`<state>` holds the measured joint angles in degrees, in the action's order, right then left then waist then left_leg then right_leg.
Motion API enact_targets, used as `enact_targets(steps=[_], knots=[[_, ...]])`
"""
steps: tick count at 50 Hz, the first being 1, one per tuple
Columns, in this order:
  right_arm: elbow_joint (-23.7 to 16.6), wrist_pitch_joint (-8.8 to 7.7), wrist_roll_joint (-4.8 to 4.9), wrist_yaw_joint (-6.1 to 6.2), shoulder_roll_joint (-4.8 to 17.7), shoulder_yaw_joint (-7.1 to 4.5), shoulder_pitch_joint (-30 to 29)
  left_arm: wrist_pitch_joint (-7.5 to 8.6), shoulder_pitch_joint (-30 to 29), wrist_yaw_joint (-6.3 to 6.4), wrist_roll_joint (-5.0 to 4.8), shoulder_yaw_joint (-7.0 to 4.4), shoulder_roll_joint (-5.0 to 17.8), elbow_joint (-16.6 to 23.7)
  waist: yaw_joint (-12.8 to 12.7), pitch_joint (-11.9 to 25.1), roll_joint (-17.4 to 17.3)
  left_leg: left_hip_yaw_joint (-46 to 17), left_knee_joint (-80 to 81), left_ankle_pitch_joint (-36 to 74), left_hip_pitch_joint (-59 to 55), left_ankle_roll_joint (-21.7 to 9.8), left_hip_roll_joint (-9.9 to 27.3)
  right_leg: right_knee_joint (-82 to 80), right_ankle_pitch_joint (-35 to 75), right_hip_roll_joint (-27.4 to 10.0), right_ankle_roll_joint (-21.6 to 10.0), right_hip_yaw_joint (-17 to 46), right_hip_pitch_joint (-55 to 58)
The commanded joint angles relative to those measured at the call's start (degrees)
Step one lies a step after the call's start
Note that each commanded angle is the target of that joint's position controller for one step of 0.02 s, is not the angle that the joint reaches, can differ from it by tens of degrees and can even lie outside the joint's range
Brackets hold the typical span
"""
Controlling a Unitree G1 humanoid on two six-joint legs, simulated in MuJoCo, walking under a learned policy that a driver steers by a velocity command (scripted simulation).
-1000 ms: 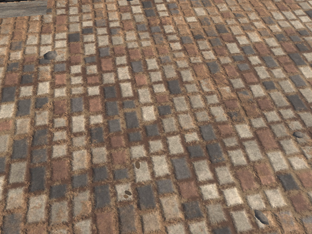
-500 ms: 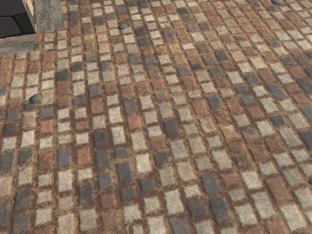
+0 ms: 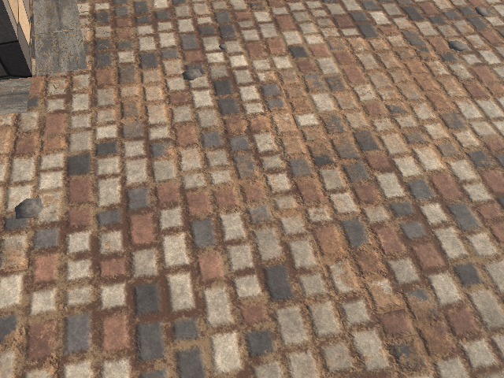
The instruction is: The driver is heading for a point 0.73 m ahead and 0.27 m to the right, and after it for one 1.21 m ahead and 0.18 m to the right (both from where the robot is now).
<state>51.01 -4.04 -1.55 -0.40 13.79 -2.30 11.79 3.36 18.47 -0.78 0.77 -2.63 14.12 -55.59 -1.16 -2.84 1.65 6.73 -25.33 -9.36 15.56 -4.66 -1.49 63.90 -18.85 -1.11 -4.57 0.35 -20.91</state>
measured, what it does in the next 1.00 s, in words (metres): walks ahead, turning right: right foot, then left foot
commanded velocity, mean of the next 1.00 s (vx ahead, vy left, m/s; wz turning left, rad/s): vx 0.50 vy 0.00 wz -0.50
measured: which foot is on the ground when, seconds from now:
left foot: down 0.00-0.42, up 0.44-0.92, down 0.94-1.00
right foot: up 0.00-0.38, down 0.40-0.94, up 0.96-1.00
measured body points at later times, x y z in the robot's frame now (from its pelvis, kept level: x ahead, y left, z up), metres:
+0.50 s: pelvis +0.27 -0.05 -0.02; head +0.30 -0.06 +0.43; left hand +0.46 +0.17 -0.14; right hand +0.23 -0.31 -0.16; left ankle +0.14 +0.11 -0.63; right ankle +0.32 -0.10 -0.74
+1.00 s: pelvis +0.55 -0.10 -0.02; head +0.58 -0.11 +0.43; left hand +0.69 +0.16 -0.15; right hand +0.59 -0.41 -0.10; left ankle +0.68 -0.06 -0.74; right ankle +0.34 -0.10 -0.69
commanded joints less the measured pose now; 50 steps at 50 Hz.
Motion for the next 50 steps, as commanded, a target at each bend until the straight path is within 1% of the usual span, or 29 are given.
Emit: enact_targets(steps=[1,4,9,12,14,17,18,19,20,21,22,23,24,25,26,27,28,30,33,37,41,43,44,45,46,47,48,49,50], knots=[[-0.2,-1.76,0.36,0.39,4.3,-0.86,4.7,-1.22,4.0,-0.85,0.9,-0.61,2.6,1.3,0.1,1.2,-6.6,-13.7,17.5,4.3,-6.2,-4.3,15.7,1.4,4.3,-3.8,0.5,2.6,-8.1],[1.2,-2.66,0.6,0.56,5.3,-1.17,7.3,-1.95,-1.4,-1.37,0.66,-0.74,2.2,3.0,0.1,-0.8,-4.9,-7.7,19.1,9.5,-8.1,-4.0,15.0,-1.1,9.8,-4.6,1.4,2.1,-14.4],[2.8,-2.6,0.67,0.96,4.6,-0.79,10.0,-1.68,-11.5,-2.01,0.57,0.03,0.7,6.8,1.7,-2.8,-4.8,0.2,18.6,17.3,-10.9,-2.7,13.0,-14.9,19.2,-3.9,2.1,-1.5,-17.3],[4.1,-2.43,0.7,1.59,5.2,-0.85,12.8,-1.61,-17.0,-2.36,0.83,0.72,0.0,9.1,3.3,-3.6,-4.9,2.9,17.7,22.6,-14.8,-2.4,14.2,-23.1,20.7,-2.9,1.0,-5.4,-15.9],[5.1,-2.0,0.52,1.97,5.6,-0.96,14.4,-1.55,-18.7,-2.46,0.98,0.74,0.3,10.3,3.6,-3.7,-5.0,4.2,15.4,28.0,-19.0,-2.3,15.4,-26.3,18.2,-1.9,-0.5,-7.0,-15.4],[5.2,-1.14,0.19,2.59,7.4,-1.39,13.2,-1.71,-15.3,-2.12,1.17,0.04,1.7,10.0,1.1,-0.7,-6.9,6.8,6.0,50.0,-23.5,-1.5,16.5,-28.0,10.3,2.3,-3.9,-9.8,-9.1],[5.0,-0.67,0.02,2.72,8.3,-1.67,12.5,-1.71,-11.7,-1.89,1.23,-0.46,2.6,9.1,-0.6,1.5,-7.6,7.3,-0.4,55.9,-23.9,-1.6,16.7,-28.4,7.1,4.3,-5.4,-10.4,-5.1],[4.6,-0.11,-0.03,2.66,9.0,-1.92,12.0,-1.48,-6.4,-1.66,1.3,-1.23,3.8,7.6,-2.8,4.7,-7.5,7.4,-9.5,56.0,-22.7,-1.6,16.8,-30.2,5.2,6.0,-7.0,-10.3,1.1],[3.9,0.25,0.2,2.39,9.4,-2.03,11.0,-1.06,2.0,-1.16,1.83,-2.46,5.9,5.2,-6.8,9.0,-5.2,8.2,-23.0,47.2,-16.3,-0.4,15.7,-35.3,6.5,6.2,-9.2,-7.7,13.0],[1.2,-0.04,0.93,1.84,6.4,-1.37,11.4,-1.15,7.7,-0.2,2.41,-4.52,12.1,4.5,-8.2,14.8,2.8,8.7,-43.0,20.6,0.4,1.8,11.7,-37.2,1.5,-7.3,-14.3,11.0,28.4],[-2.8,-0.64,1.26,0.84,4.5,-1.37,10.1,-1.8,4.4,-0.24,0.94,-5.4,16.1,5.7,-4.2,17.7,11.2,0.1,-59.9,-22.2,21.2,4.5,-1.7,-45.7,7.5,-19.4,-22.4,42.1,38.1],[-3.9,-1.23,0.5,0.62,7.1,-1.71,3.6,-2.25,4.0,-0.03,-0.31,-5.07,14.6,5.4,-5.2,12.7,0.4,-8.5,-59.3,-16.7,27.4,3.8,2.7,-47.2,11.5,-17.6,-20.2,35.3,35.7],[-4.7,-1.99,1.06,0.44,6.1,-1.32,2.4,-2.09,1.3,0.4,-0.48,-4.48,12.2,5.1,-3.3,6.5,-1.4,-8.2,-54.8,-11.6,27.3,3.7,5.0,-47.9,16.6,-16.1,-17.9,27.9,28.7],[-3.8,-2.05,0.89,0.62,5.9,-1.37,3.5,-1.77,-1.2,0.6,-0.35,-3.83,9.5,5.3,-0.3,2.7,-4.7,-8.1,-49.0,-9.5,24.0,3.9,6.9,-48.6,23.1,-12.8,-14.7,22.3,22.0],[-3.8,-1.07,-0.27,0.66,5.6,-1.38,3.8,-1.32,-3.0,0.94,-0.76,-3.37,8.0,5.4,1.5,1.6,-4.4,-8.3,-45.3,-9.0,20.6,4.7,7.9,-49.0,26.9,-9.6,-12.8,18.1,17.6],[-3.4,0.16,-1.1,0.45,5.0,-1.23,5.5,-0.85,-4.0,1.07,-0.94,-2.99,7.2,5.8,2.9,2.5,-2.8,-8.4,-42.9,-8.3,17.4,5.6,8.4,-49.5,28.5,-7.4,-11.8,15.1,15.2],[-3.7,1.15,-1.41,0.17,4.7,-1.24,5.5,-0.25,-3.4,1.02,-1.14,-2.9,7.2,5.8,3.1,3.3,-1.8,-7.9,-41.5,-8.2,16.2,6.4,8.3,-49.6,30.9,-6.4,-11.7,14.3,14.1],[-4.6,2.28,-1.3,-0.28,4.1,-1.11,4.0,0.33,-1.4,0.89,-1.13,-3.25,8.8,5.6,3.1,3.6,-0.7,-6.9,-38.0,-6.2,16.7,7.7,8.3,-50.3,31.5,-4.9,-11.5,13.1,12.5],[-7.3,2.68,-1.12,-0.37,4.7,-1.11,-3.3,0.21,2.2,0.78,-0.85,-3.43,9.5,5.7,0.5,1.6,1.0,-6.5,-31.2,-0.7,21.4,8.7,8.4,-51.9,26.9,-4.5,-10.5,14.8,12.9],[-10.3,2.41,-0.76,-0.55,5.1,-0.82,-11.3,-0.03,6.3,0.82,-0.68,-3.44,9.6,5.7,-2.6,0.6,2.1,-7.4,-21.2,5.2,25.3,8.6,6.9,-51.3,24.9,-4.8,-9.7,17.3,18.1],[-13.0,1.48,-0.22,-1.0,5.4,-0.21,-16.9,-0.14,8.6,1.23,-0.07,-3.54,10.2,5.9,-4.4,0.2,2.6,-7.3,-13.0,6.7,23.9,7.4,4.4,-48.2,29.9,-5.7,-9.3,19.1,21.8],[-13.7,0.96,0.06,-0.97,6.3,-0.26,-16.3,-0.11,7.6,1.64,0.15,-3.73,11.0,6.6,-3.3,0.2,3.2,-8.1,-9.0,5.7,19.3,6.2,3.5,-46.2,32.0,-6.5,-7.9,20.7,21.7],[-13.3,0.7,0.15,-0.84,7.1,-0.46,-13.8,-0.07,6.0,1.8,0.21,-3.88,11.6,7.1,-1.7,0.4,3.5,-8.3,-6.8,4.3,14.5,5.5,2.9,-44.9,33.1,-6.6,-6.7,21.2,20.2],[-12.1,0.41,0.3,-0.5,8.1,-0.86,-9.4,0.05,3.9,1.76,0.3,-4.04,12.3,7.8,0.5,1.5,3.6,-8.0,-5.2,1.9,7.2,4.6,1.6,-42.0,37.1,-6.1,-5.4,21.1,17.7],[-10.0,-0.05,0.33,0.1,9.4,-1.54,-2.5,0.29,2.6,1.41,0.22,-4.12,12.8,8.2,3.7,4.6,2.2,-7.0,-3.2,0.9,-1.9,3.6,0.0,-35.0,41.3,-4.1,-4.2,20.4,15.9],[-8.4,-0.84,-0.26,0.85,11.5,-2.32,5.5,0.72,2.1,0.8,-0.26,-3.78,11.6,8.5,7.6,9.7,-1.7,-10.0,-0.4,-0.1,-13.9,2.0,3.6,-22.7,37.4,0.3,-2.7,17.2,11.3],[-8.8,-0.97,-1.8,1.84,16.4,-3.31,13.0,1.07,4.7,0.5,-1.64,-2.3,6.0,10.6,8.8,18.9,-10.2,-27.7,2.6,-15.0,-28.0,-1.2,19.1,-5.0,16.4,5.4,-1.0,11.3,1.1],[-8.9,-0.06,-1.74,1.53,19.1,-3.99,9.5,0.75,10.2,0.51,-1.57,-1.93,5.0,11.9,3.2,20.0,-21.6,-52.2,11.2,-17.2,-30.6,-6.1,27.7,4.3,-14.2,10.2,-0.5,7.0,-12.2],[-9.9,0.5,-0.85,1.26,12.9,-2.97,4.9,-0.32,8.7,0.96,0.3,-2.27,8.5,9.7,1.8,11.6,-10.9,-48.4,10.9,-24.5,-22.5,-6.2,25.9,8.9,-8.8,4.5,-1.1,7.5,-15.3]])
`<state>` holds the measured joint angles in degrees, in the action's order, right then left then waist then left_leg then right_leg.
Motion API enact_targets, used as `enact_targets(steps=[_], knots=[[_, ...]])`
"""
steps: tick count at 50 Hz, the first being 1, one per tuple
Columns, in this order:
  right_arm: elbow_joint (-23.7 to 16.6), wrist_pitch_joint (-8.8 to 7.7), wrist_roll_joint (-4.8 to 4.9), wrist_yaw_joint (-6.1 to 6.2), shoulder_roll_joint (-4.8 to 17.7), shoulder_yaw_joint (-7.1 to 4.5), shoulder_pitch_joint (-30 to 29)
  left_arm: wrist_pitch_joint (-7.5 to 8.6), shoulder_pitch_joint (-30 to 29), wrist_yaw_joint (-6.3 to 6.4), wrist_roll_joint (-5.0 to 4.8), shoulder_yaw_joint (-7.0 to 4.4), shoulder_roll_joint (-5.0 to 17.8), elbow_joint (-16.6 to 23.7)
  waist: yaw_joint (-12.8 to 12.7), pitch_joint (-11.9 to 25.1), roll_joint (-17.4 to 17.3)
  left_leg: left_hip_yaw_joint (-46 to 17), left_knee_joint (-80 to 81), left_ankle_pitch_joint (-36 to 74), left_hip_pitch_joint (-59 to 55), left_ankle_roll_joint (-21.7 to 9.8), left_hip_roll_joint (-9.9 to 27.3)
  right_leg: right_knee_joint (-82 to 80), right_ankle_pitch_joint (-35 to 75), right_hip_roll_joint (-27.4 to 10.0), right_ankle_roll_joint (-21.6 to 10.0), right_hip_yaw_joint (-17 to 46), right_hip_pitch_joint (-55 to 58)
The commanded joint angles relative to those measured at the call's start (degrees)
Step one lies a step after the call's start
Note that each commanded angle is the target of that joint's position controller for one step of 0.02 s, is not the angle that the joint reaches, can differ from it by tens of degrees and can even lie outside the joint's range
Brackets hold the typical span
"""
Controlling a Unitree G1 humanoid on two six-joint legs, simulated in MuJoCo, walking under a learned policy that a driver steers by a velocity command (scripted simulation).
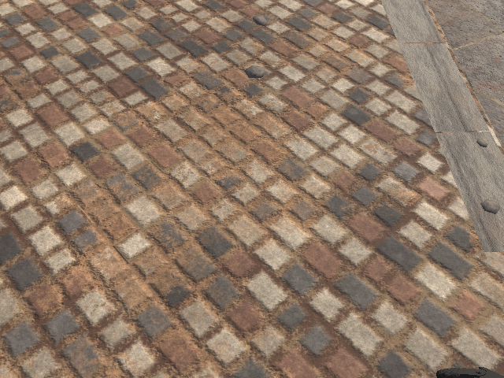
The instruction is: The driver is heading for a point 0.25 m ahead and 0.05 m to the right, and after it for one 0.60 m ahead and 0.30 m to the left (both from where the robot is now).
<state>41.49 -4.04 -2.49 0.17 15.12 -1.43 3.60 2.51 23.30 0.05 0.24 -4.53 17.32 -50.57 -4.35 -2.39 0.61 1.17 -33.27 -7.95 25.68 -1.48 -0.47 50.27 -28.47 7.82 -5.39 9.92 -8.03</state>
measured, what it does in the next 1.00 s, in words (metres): walks ahead, turning left: right foot, then left foot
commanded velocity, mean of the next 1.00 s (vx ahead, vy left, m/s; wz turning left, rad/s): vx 0.50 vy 0.00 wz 0.30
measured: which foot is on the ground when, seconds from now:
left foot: down 0.00-0.42, up 0.44-0.92, down 0.94-1.00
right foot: up 0.00-0.40, down 0.42-0.94, up 0.96-1.00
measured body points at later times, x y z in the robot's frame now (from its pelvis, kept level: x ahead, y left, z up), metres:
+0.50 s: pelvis +0.25 -0.02 +0.01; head +0.27 -0.03 +0.46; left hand +0.42 +0.22 -0.08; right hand +0.25 -0.29 -0.13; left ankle +0.12 +0.10 -0.67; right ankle +0.31 -0.11 -0.72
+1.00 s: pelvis +0.48 +0.07 -0.01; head +0.52 +0.09 +0.44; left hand +0.38 +0.31 -0.15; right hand +0.76 -0.09 -0.10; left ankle +0.54 +0.14 -0.72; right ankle +0.35 -0.12 -0.65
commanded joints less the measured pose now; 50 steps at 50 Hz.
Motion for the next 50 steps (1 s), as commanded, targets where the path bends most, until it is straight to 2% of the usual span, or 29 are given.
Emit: enact_targets(steps=[1,2,4,7,9,12,14,17,19,20,21,22,23,24,25,26,27,28,31,34,37,42,44,45,46,47,48,49,50], knots=[[-0.9,0.57,0.62,0.49,7.0,-2.74,9.7,0.21,0.0,-0.52,1.17,-0.44,5.4,4.7,5.0,4.8,-3.4,-32.6,19.8,-22.9,-24.9,-8.4,21.7,20.9,6.2,-6.5,0.1,-3.1,-27.3],[-0.3,0.39,0.52,0.22,5.2,-2.14,9.0,0.15,-1.8,-1.06,1.41,-0.13,4.1,4.9,4.7,2.4,-2.9,-25.2,21.0,-14.9,-20.3,-7.4,18.3,18.0,9.0,-7.8,0.5,-3.4,-25.4],[2.2,-0.66,0.71,-0.1,4.5,-1.7,11.3,-0.47,-1.9,-1.9,2.27,0.39,2.3,4.9,3.9,1.4,-6.7,-16.8,22.2,-2.6,-16.5,-7.1,14.1,14.9,10.3,-8.3,1.3,-3.2,-22.4],[4.8,-2.13,1.93,-1.03,5.7,-2.01,14.1,-0.82,-4.0,-2.28,2.53,0.77,2.1,5.8,2.8,2.2,-7.1,-13.2,22.5,9.5,-18.2,-9.6,13.3,11.3,12.0,-8.5,2.3,-5.3,-24.5],[5.6,-1.92,2.33,-1.19,5.8,-2.05,15.2,-0.7,-9.7,-2.54,2.89,1.44,1.7,7.7,3.4,1.0,-6.1,-11.8,24.2,10.3,-18.7,-10.7,12.5,5.5,15.3,-10.8,3.9,-8.6,-27.4],[7.2,-1.29,2.22,-1.12,6.4,-2.37,17.9,-0.15,-18.1,-2.91,2.18,3.03,-0.7,10.3,5.5,-0.4,-6.1,-9.2,24.6,11.0,-16.4,-10.1,9.8,-6.6,20.5,-10.9,5.9,-11.0,-24.3],[8.0,-1.02,2.05,-1.12,7.9,-2.89,19.8,0.15,-21.0,-2.77,1.7,3.42,-0.4,11.0,6.4,-0.2,-6.0,-9.2,23.2,13.5,-16.5,-9.8,9.8,-12.1,21.8,-9.7,6.4,-12.0,-21.0],[8.8,-0.53,1.88,-1.09,8.8,-3.28,21.7,0.82,-22.8,-1.91,1.36,3.25,1.0,12.0,6.7,0.8,-6.2,-11.8,19.6,16.1,-18.6,-9.0,11.3,-16.2,20.8,-8.7,5.8,-11.8,-17.2],[8.7,-0.19,1.89,-0.87,9.4,-3.6,20.7,1.5,-19.1,-1.24,1.32,2.79,1.9,11.2,4.4,1.8,-6.1,-13.5,15.3,15.6,-18.4,-7.9,11.5,-21.1,19.2,-7.8,4.8,-11.4,-10.5],[8.6,-0.11,2.21,-0.83,9.0,-3.55,20.3,2.12,-13.7,-0.64,1.76,2.19,3.1,9.3,1.9,4.0,-3.9,-12.2,8.9,17.0,-16.2,-6.7,9.2,-25.2,19.9,-7.4,3.7,-11.1,-2.0],[7.5,-0.34,2.67,-0.94,7.0,-3.07,19.5,2.89,-5.9,0.21,2.94,1.02,6.6,7.7,-1.4,9.3,1.0,-9.2,-3.5,11.9,-10.5,-5.2,5.3,-27.5,16.0,-14.3,1.5,-3.9,9.5],[4.5,-0.49,3.88,-0.89,1.3,-1.79,20.3,2.79,0.0,0.97,3.98,-0.31,12.3,7.9,-2.9,16.3,11.4,-2.7,-20.3,-10.9,3.9,-2.8,-1.8,-31.8,6.2,-29.8,-2.0,14.4,23.0],[4.2,0.39,2.98,-0.44,4.5,-2.68,22.2,1.68,-0.2,0.95,2.63,-0.76,12.4,7.3,-1.1,16.2,13.6,-2.8,-29.3,-22.8,11.2,-3.4,-2.8,-36.0,2.0,-34.2,-5.8,27.0,19.9],[5.6,1.23,2.05,-0.38,6.1,-3.26,21.3,1.38,-4.4,0.67,2.07,0.57,6.9,8.1,1.0,9.1,6.5,-5.2,-32.8,-19.4,12.7,-4.0,0.9,-36.4,-1.0,-31.4,-5.3,20.9,14.2],[5.8,1.45,1.89,-0.99,4.8,-3.12,19.6,1.71,-7.7,0.42,1.59,1.37,3.5,8.4,2.2,4.1,4.5,-5.2,-32.1,-15.1,12.4,-3.6,2.7,-38.0,3.7,-28.2,-4.4,13.4,8.5],[5.9,1.85,1.75,-1.38,4.0,-3.16,18.8,2.04,-9.4,0.38,1.58,1.8,1.7,8.4,3.3,2.3,5.0,-4.6,-30.8,-12.6,10.9,-3.0,3.9,-39.6,9.4,-25.8,-3.0,7.5,5.2],[5.7,2.48,0.99,-1.78,3.9,-3.33,18.3,2.5,-9.3,0.58,1.38,2.0,1.0,7.9,4.1,1.2,6.2,-4.3,-30.2,-11.2,10.2,-2.3,4.7,-40.3,14.4,-24.2,-2.5,3.3,3.2],[5.8,3.07,0.61,-2.17,3.3,-3.27,18.2,2.97,-8.9,0.61,1.27,1.92,1.0,7.4,4.6,1.1,6.1,-3.9,-30.6,-9.5,9.6,-1.7,4.8,-40.8,19.0,-23.3,-2.2,0.1,2.5],[3.8,3.96,0.56,-3.06,2.4,-3.2,13.8,4.09,-6.5,0.58,0.66,1.31,2.0,5.8,5.0,1.2,4.3,-3.3,-30.4,-4.6,13.0,-0.5,5.3,-41.6,28.8,-23.3,-3.1,-5.9,3.9],[1.7,4.22,0.46,-3.75,2.1,-2.92,8.0,4.07,-4.4,0.55,0.77,1.04,2.0,4.3,4.3,-0.2,3.9,-2.6,-26.0,0.4,16.6,0.4,5.7,-42.1,32.4,-22.9,-3.5,-11.1,5.1],[-0.4,4.01,0.58,-4.49,1.2,-2.06,2.1,3.9,-3.8,0.44,0.95,0.85,2.5,3.4,3.4,-1.7,4.1,-0.1,-15.6,6.6,13.7,0.2,5.3,-42.1,33.4,-21.5,-2.6,-16.4,4.2],[-3.6,3.87,0.11,-5.05,2.1,-1.63,-4.6,2.94,-0.1,0.92,0.99,0.0,5.2,1.2,1.8,-3.1,3.7,5.2,-4.6,2.5,9.2,-3.6,3.3,-38.6,42.3,-23.7,-1.3,-21.0,10.1],[-3.6,3.91,-0.12,-4.52,2.9,-2.04,-2.8,2.16,0.2,1.2,1.07,-0.33,6.8,0.7,3.1,-1.0,4.8,7.6,-2.9,-3.5,4.3,-5.9,-0.1,-31.2,59.9,-23.8,-0.5,-23.2,13.1],[-2.7,3.75,-0.19,-4.09,3.8,-2.51,0.8,1.57,0.3,1.28,1.11,-0.57,7.8,0.4,4.8,1.5,5.2,8.3,-2.1,-6.7,-0.2,-7.4,-2.4,-24.1,67.6,-23.8,-0.4,-24.0,13.9],[-0.8,3.22,-0.32,-3.51,4.9,-3.28,7.8,0.95,0.1,1.29,0.99,-0.69,8.5,0.5,7.8,5.7,4.4,8.2,0.6,-7.1,-8.5,-9.0,-4.8,-13.4,68.0,-23.4,0.1,-24.7,12.1],[2.4,2.76,-0.89,-2.57,7.8,-4.67,17.8,0.71,-0.5,1.2,1.09,-0.48,8.1,1.5,12.3,11.5,0.8,3.1,4.2,-6.9,-23.3,-11.3,-3.1,1.9,56.4,-22.0,1.9,-25.4,2.8],[2.3,2.79,-0.83,-1.65,14.9,-6.42,19.3,1.0,1.6,0.39,0.69,1.13,0.9,5.2,9.6,17.0,-11.4,-23.0,6.4,-12.2,-40.9,-17.2,14.6,21.4,12.6,-15.2,5.1,-24.7,-20.0],[0.5,3.41,1.15,-1.39,17.4,-6.96,20.3,1.61,-3.1,-0.14,1.03,0.47,4.1,8.1,11.1,21.6,-10.2,-47.0,16.0,-8.4,-45.3,-22.4,21.3,31.9,-3.7,-6.9,6.7,-13.0,-31.8],[1.8,3.83,1.62,-0.94,15.9,-6.66,18.9,1.99,-9.3,-0.36,1.0,0.36,4.8,9.5,11.1,13.1,-4.1,-36.5,16.9,-4.0,-41.2,-20.3,19.1,31.7,2.7,-10.8,6.0,-8.4,-37.5]])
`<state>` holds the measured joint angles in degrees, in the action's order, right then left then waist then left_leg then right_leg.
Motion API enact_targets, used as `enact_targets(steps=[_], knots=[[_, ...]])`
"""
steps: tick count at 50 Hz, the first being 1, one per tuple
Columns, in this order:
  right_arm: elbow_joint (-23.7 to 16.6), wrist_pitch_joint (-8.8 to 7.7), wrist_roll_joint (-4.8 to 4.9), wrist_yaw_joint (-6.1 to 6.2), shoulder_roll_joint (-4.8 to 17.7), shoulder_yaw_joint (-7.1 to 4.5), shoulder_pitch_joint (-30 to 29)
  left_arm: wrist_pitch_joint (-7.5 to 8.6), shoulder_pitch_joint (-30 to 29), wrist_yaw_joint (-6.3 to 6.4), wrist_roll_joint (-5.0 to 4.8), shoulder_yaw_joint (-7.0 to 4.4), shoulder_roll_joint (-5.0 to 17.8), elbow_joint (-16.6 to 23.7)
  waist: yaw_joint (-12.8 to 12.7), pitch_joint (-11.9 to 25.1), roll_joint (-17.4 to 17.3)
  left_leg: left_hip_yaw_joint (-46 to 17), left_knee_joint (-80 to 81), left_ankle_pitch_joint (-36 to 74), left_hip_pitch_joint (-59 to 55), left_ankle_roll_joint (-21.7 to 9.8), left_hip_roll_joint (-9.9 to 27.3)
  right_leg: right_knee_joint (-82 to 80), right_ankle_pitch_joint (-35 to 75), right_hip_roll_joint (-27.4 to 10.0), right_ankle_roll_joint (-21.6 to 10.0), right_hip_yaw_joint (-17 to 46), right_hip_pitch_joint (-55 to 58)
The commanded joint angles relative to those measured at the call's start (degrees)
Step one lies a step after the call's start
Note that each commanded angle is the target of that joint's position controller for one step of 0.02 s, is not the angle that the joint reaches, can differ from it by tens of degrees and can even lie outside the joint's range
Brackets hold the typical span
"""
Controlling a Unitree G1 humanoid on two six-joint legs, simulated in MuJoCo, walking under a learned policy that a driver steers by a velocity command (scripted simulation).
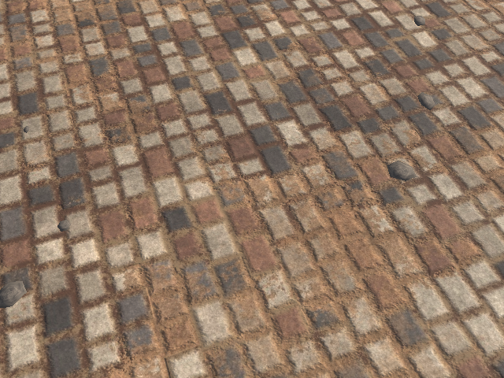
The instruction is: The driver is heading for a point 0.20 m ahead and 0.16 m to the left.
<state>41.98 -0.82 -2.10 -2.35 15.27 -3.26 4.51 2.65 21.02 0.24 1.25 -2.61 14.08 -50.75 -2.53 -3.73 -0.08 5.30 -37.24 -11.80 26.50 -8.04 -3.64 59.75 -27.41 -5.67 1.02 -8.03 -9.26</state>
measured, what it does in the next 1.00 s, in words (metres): walks ahead: right foot, then left foot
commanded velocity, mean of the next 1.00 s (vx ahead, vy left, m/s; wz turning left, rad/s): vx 0.14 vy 0.00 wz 0.16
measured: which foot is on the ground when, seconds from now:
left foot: down 0.00-0.44, up 0.46-0.74, down 0.76-1.00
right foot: up 0.00-0.42, down 0.44-1.00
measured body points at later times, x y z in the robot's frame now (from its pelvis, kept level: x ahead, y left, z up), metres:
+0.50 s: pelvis +0.20 -0.02 +0.01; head +0.23 -0.03 +0.46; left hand +0.28 +0.25 -0.10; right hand +0.28 -0.27 -0.13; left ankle +0.09 +0.05 -0.69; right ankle +0.29 -0.09 -0.72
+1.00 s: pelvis +0.22 +0.00 +0.03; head +0.22 +0.00 +0.48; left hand +0.24 +0.25 -0.12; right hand +0.26 -0.24 -0.13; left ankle +0.18 +0.11 -0.72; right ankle +0.29 -0.09 -0.72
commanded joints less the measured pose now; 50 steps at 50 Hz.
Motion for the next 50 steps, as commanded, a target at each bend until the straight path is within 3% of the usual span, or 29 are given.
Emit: enact_targets(steps=[1,2,3,4,7,11,15,18,20,21,22,23,24,25,26,27,28,30,33,35,37,38,39,41,44,50], knots=[[1.6,0.44,1.66,1.96,12.3,-3.97,15.1,2.52,-6.8,-0.54,-0.46,-0.98,7.1,9.4,6.9,7.9,-1.5,-33.0,21.0,6.6,-33.1,-11.8,20.3,17.1,7.1,0.3,-0.7,9.1,-34.5],[1.5,0.05,1.61,2.12,9.8,-3.25,12.3,2.47,-5.6,-0.4,-0.12,-0.99,6.7,8.4,4.0,4.8,0.5,-27.5,21.6,12.8,-26.3,-9.1,16.6,11.9,8.8,-1.3,-0.7,9.3,-30.2],[1.1,-0.39,1.95,2.3,7.9,-2.55,9.8,1.5,-3.7,-0.31,0.73,-0.97,6.6,7.7,1.6,3.5,0.1,-22.8,21.8,22.6,-21.3,-7.9,14.4,9.4,9.0,-1.8,-0.1,9.2,-26.0],[0.8,-0.99,1.99,2.17,6.8,-2.02,8.7,0.34,-1.4,-0.34,1.19,-0.91,6.3,6.7,0.4,4.5,-0.4,-19.4,21.4,31.9,-18.8,-7.3,13.3,8.1,8.8,-1.8,0.5,9.0,-22.3],[2.0,-2.45,1.98,1.7,7.7,-1.99,11.1,-1.41,-0.8,-0.51,0.81,-0.73,4.7,6.4,-0.4,6.0,-1.0,-13.8,20.3,48.8,-17.0,-6.3,11.4,3.9,11.4,-0.1,1.4,7.3,-20.2],[3.3,-1.98,1.92,2.19,6.9,-1.33,13.9,-1.87,-7.0,-0.57,0.61,-0.36,4.2,7.8,1.9,5.2,-3.8,-11.5,19.9,49.5,-19.5,-2.9,9.8,-5.6,18.6,0.9,0.9,6.6,-22.6],[4.7,-1.43,1.52,2.91,6.6,-0.81,16.2,-1.58,-11.8,-0.42,0.07,0.19,4.1,8.6,4.5,5.1,-4.5,-12.0,18.6,49.0,-24.2,-1.8,10.9,-15.5,23.1,2.3,-0.4,6.4,-21.6],[5.6,-1.03,1.07,3.35,6.4,-0.47,16.0,-1.06,-11.6,0.02,0.06,0.23,4.5,7.9,4.6,4.2,-4.6,-13.1,15.5,49.7,-25.7,-1.6,12.0,-21.2,20.4,4.3,-1.9,6.4,-17.6],[6.0,-0.93,1.26,3.72,6.6,-0.39,14.8,-0.54,-7.9,0.54,0.15,-0.06,5.1,6.3,2.9,3.9,-4.3,-14.8,11.4,50.3,-25.7,-1.0,12.4,-27.0,18.5,5.6,-3.7,6.6,-12.1],[6.3,-1.03,1.84,3.9,6.7,-0.31,13.6,0.0,-4.3,0.88,0.37,-0.13,5.0,4.9,0.6,4.3,-3.1,-14.5,7.3,48.3,-25.1,0.2,11.1,-34.1,23.5,5.8,-4.6,6.7,-6.8],[5.8,-1.51,2.22,3.9,6.2,0.0,13.5,0.92,-0.5,1.31,0.62,-0.37,6.6,3.8,-0.7,7.4,0.5,-13.5,1.5,39.3,-21.6,2.2,8.4,-37.2,43.8,1.0,-5.8,11.1,2.6],[5.4,-1.72,2.66,3.87,3.4,0.68,19.1,1.22,1.2,1.52,0.44,-0.85,10.4,4.3,2.0,13.1,9.1,-10.9,-9.1,9.6,-15.2,4.2,2.4,-33.3,73.6,-12.2,-12.1,23.2,12.6],[7.9,-0.32,2.72,4.0,3.1,0.53,22.8,0.32,0.5,1.17,-1.07,-0.25,8.2,3.9,1.9,17.5,12.7,-9.8,-15.8,-23.1,-11.8,5.0,-2.9,-34.4,78.9,-18.2,-20.0,30.8,12.8],[8.6,0.85,1.54,4.02,4.9,0.2,20.1,-0.03,-1.8,0.7,-1.5,0.54,6.0,4.2,2.3,13.7,7.4,-11.6,-19.7,-26.1,-10.0,5.2,-1.8,-37.4,65.3,-16.5,-20.3,30.3,7.7],[8.7,1.46,0.93,3.85,4.6,0.18,17.1,-0.34,-5.2,0.73,-1.08,1.05,4.6,4.5,2.9,9.0,4.8,-11.9,-20.1,-23.7,-9.0,5.7,-0.9,-40.1,53.2,-13.7,-18.3,27.1,2.9],[8.8,2.02,0.98,3.66,3.8,0.38,15.6,-0.74,-8.1,1.03,-0.56,1.58,3.6,4.7,3.9,6.4,4.1,-11.9,-17.5,-20.8,-9.7,6.4,0.5,-42.8,44.1,-11.0,-15.7,23.8,-1.1],[9.2,2.65,0.96,3.47,3.2,0.62,15.2,-1.01,-10.2,1.41,-0.47,1.75,3.5,4.5,4.9,4.7,5.8,-11.2,-13.6,-18.2,-11.9,7.3,1.6,-45.0,37.7,-8.5,-13.6,20.6,-4.7],[11.1,3.39,1.0,3.52,2.2,1.16,16.4,-1.37,-10.6,1.45,-0.01,1.59,4.4,3.5,5.1,5.1,7.7,-8.1,-6.9,-16.0,-14.8,8.6,1.2,-45.6,31.7,-5.2,-11.4,17.0,-5.4],[12.6,3.86,1.46,3.96,1.9,1.42,14.8,-1.73,-8.8,1.22,-0.37,1.16,5.9,1.6,3.6,6.4,7.1,-6.7,0.5,-11.8,-16.6,8.8,1.9,-46.0,20.7,-5.1,-11.0,17.9,-4.3],[13.8,3.66,1.35,4.02,1.3,1.68,14.6,-2.32,-10.1,1.18,-0.56,0.95,6.3,1.0,4.1,5.3,6.9,-5.6,7.0,-6.2,-19.0,8.1,2.2,-46.5,10.1,-4.3,-9.7,18.1,-6.8],[14.6,3.0,0.74,4.1,1.8,1.94,14.0,-2.83,-9.6,1.1,-0.77,0.9,5.9,0.2,4.1,2.9,5.0,-7.9,14.2,-0.5,-22.0,6.9,4.0,-47.5,1.2,-3.3,-6.2,18.4,-11.3],[14.6,2.42,0.27,4.19,2.7,2.03,13.7,-2.94,-9.2,0.95,-0.82,0.83,5.5,-0.2,3.5,1.9,3.9,-11.6,16.6,-1.7,-21.3,6.2,7.0,-46.8,0.3,-2.4,-4.4,18.1,-12.1],[15.3,2.07,0.87,4.12,4.0,1.84,12.5,-3.2,-8.5,0.75,-1.38,0.67,4.8,-0.4,1.7,-1.1,-0.9,-13.5,17.5,-6.8,-13.6,5.2,7.7,-46.3,3.7,0.8,-3.5,15.2,-9.1],[16.3,0.85,1.36,4.06,2.0,2.48,11.7,-3.1,-8.0,0.59,-1.04,0.77,3.9,-2.1,1.2,-0.2,-3.6,-14.5,21.5,-9.2,-7.5,5.6,8.4,-41.9,12.9,1.2,-3.8,13.8,0.4],[17.3,-0.06,1.57,4.44,2.2,2.52,11.5,-2.54,-6.6,0.55,-0.67,0.76,3.9,-4.5,0.6,1.3,-2.9,-14.0,22.1,-5.2,-9.4,5.9,8.2,-40.6,18.2,0.9,-4.2,13.6,2.8],[19.6,0.01,1.51,4.6,1.2,2.84,14.0,-2.42,-6.4,0.85,-0.83,1.21,2.8,-7.8,1.6,0.3,-0.8,-13.3,21.5,-2.1,-12.7,5.0,8.3,-41.2,19.5,1.0,-3.6,13.2,0.5]])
